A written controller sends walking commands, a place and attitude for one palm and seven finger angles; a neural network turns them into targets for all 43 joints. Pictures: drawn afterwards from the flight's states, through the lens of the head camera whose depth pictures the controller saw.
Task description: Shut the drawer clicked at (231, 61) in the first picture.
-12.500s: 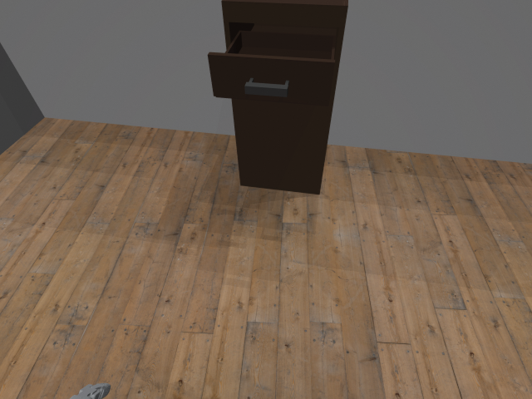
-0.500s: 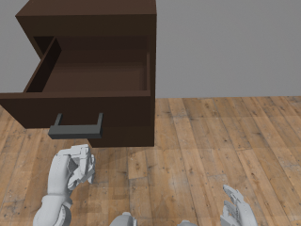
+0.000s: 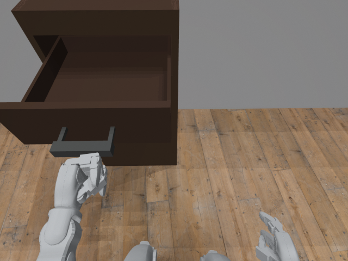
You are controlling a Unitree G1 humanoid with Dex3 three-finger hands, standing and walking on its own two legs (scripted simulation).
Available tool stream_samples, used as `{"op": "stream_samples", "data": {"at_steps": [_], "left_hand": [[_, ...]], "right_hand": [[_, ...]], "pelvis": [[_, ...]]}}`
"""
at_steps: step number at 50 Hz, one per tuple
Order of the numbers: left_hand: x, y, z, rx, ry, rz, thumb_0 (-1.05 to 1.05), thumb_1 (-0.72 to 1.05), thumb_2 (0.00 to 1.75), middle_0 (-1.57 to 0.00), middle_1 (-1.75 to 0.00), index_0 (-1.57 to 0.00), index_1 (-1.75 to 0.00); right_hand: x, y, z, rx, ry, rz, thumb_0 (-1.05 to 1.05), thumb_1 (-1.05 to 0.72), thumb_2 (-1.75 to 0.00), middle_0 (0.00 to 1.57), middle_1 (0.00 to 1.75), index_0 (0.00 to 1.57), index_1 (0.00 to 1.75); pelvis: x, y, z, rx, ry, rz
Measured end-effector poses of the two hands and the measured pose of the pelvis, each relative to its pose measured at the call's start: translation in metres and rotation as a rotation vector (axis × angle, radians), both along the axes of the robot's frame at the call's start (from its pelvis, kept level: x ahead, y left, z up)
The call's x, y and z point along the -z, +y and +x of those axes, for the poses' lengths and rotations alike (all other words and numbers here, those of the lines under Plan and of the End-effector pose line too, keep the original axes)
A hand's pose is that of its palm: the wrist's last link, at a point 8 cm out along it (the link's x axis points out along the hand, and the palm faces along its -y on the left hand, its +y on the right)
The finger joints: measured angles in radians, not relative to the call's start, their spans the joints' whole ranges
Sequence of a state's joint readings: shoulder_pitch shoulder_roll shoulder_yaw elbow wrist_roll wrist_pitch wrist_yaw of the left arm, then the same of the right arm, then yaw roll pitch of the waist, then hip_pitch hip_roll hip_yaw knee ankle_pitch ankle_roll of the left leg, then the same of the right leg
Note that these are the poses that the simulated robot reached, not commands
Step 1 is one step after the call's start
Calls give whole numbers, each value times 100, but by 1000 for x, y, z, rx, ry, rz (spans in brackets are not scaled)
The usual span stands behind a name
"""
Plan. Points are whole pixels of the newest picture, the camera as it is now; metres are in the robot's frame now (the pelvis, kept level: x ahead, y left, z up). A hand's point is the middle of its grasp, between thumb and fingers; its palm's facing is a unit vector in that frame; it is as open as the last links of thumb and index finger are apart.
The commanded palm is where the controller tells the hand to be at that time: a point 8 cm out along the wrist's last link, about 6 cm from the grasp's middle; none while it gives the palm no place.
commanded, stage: push the drawer shut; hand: left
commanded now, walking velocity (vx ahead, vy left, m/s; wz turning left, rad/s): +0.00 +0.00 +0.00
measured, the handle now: (85, 140) +0.37 +0.22 +0.06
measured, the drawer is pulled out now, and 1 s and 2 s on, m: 0.28 0.16 0.04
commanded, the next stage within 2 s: none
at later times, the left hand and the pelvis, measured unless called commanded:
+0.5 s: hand (106, 150) +0.34 +0.17 +0.07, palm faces +0.03 -1.00 -0.03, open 2.8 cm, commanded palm +0.32 +0.23 +0.06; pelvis +0.00 +0.01 +0.01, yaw -1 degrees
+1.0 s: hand (110, 128) +0.40 +0.17 +0.07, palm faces +0.03 -1.00 -0.02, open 2.8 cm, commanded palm +0.38 +0.23 +0.06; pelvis +0.00 +0.02 +0.01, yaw -2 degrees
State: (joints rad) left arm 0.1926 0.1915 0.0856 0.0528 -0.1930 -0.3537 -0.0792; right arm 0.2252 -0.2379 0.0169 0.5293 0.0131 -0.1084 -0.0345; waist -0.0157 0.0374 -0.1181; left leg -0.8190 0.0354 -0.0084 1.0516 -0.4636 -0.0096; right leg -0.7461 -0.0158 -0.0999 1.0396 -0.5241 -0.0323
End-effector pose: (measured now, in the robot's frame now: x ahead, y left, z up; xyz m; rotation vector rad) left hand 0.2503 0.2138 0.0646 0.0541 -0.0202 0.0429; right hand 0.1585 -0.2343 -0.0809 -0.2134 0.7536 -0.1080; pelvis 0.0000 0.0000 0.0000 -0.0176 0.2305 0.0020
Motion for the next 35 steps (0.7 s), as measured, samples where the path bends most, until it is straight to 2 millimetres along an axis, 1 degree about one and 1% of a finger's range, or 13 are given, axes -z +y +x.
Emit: {"op": "stream_samples", "data": {"at_steps": [4,10,19,26,35], "left_hand": [[-9,1,13,10,-35,2,2,90,91,-140,-160,-140,-160],[-5,3,24,22,2,-9,-6,88,93,-140,-160,-140,-160],[-3,8,51,15,-9,-20,-6,84,91,-140,-160,-140,-160],[-3,8,69,20,-7,-23,-6,85,91,-140,-160,-140,-160],[-2,14,94,19,-8,-28,-8,81,89,-140,-160,-140,-160]], "right_hand": [[2,-2,-4,10,18,4,1,-90,-90,21,30,20,30],[4,-6,-12,20,55,1,1,-90,-90,21,30,20,30],[5,-10,-23,45,93,-16,1,-90,-90,21,30,20,30],[6,-8,-34,63,123,-16,1,-90,-90,20,30,20,30],[9,-4,-51,84,186,-18,1,-90,-90,21,30,20,30]], "pelvis": [[-2,-1,1,1,1,0],[-5,0,1,0,0,3],[-5,2,-2,5,6,3],[-7,6,-3,11,9,1],[-7,11,-4,17,20,-3]]}}
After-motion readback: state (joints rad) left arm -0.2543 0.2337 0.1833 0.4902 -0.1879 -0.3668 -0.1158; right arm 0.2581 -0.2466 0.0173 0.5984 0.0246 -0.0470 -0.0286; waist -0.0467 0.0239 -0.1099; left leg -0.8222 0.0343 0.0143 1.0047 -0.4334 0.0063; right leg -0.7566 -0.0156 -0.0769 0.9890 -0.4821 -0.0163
